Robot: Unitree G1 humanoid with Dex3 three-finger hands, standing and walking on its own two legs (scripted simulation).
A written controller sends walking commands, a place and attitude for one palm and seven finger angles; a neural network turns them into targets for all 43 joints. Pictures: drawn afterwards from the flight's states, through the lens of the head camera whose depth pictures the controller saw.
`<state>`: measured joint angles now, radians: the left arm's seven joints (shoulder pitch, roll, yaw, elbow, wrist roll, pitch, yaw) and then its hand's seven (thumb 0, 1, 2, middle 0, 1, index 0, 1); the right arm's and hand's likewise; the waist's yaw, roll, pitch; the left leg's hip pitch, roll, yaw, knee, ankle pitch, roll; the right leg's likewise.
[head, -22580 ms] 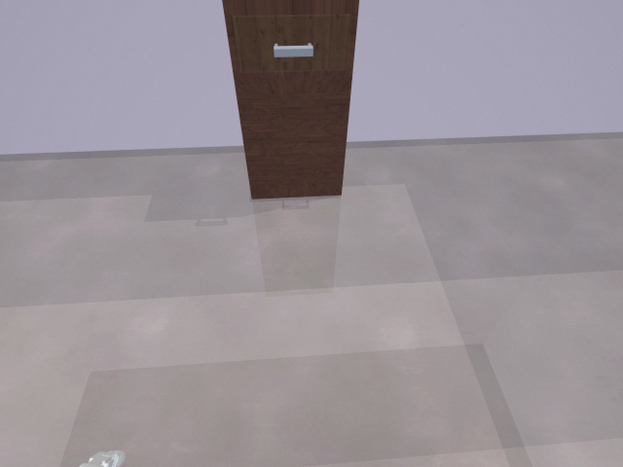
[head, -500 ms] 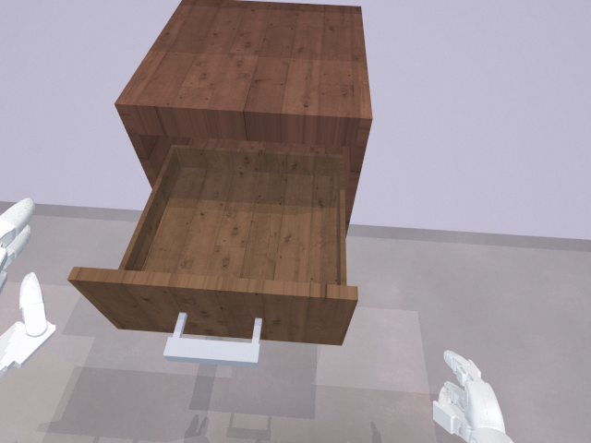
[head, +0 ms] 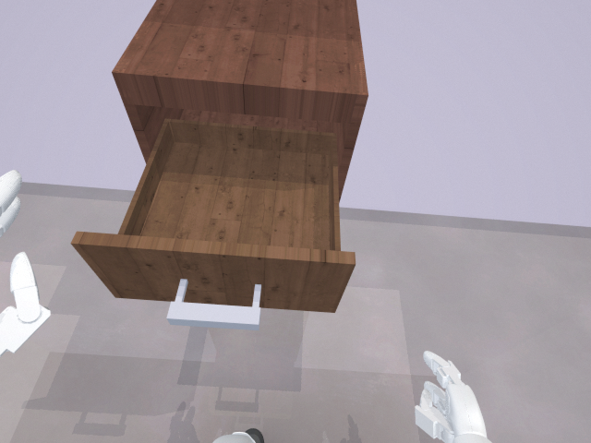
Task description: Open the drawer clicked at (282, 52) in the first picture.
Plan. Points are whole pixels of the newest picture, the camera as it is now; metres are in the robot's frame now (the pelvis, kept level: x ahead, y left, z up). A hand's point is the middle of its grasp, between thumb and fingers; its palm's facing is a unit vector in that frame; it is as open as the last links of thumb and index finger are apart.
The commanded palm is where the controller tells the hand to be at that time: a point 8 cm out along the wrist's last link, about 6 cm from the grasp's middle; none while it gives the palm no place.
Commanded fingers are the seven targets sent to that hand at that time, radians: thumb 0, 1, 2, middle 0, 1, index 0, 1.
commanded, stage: step back with the hand held close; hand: left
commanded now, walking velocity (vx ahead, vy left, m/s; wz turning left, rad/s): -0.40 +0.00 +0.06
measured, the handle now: (218, 301) +0.31 +0.14 -0.05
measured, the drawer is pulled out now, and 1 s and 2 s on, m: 0.30 0.30 0.30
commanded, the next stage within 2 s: stop stepping back and stand still in 0.30 s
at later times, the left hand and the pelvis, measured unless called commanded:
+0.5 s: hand out of the picture +0.07 +0.18 +0.15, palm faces +0.32 -0.83 -0.46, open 7.4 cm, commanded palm -0.01 +0.23 +0.18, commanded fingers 0.00 0.90 0.90 -0.20 -0.30 -0.20 -0.30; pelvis -0.13 -0.05 +0.00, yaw +2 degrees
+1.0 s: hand out of the picture -0.04 +0.18 +0.16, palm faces +0.41 -0.79 -0.46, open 7.4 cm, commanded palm -0.11 +0.23 +0.18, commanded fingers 0.00 0.90 0.90 -0.20 -0.30 -0.20 -0.30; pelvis -0.21 -0.06 +0.00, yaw +5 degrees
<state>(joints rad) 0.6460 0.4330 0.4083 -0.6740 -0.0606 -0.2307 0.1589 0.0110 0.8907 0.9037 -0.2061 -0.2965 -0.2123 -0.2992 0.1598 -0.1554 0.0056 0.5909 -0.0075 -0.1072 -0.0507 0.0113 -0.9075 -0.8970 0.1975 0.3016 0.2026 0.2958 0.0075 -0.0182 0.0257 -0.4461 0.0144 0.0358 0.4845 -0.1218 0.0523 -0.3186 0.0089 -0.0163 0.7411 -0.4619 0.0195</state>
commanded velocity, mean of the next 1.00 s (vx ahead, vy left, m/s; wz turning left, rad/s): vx -0.03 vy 0.01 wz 0.03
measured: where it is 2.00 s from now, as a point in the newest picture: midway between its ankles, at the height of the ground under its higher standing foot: outside the picture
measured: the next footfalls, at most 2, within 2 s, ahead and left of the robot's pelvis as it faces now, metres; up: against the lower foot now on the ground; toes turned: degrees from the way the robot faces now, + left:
right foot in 0.14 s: -0.16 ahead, -0.17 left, +0.00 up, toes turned +9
left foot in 0.44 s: -0.09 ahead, +0.06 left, +0.00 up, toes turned +5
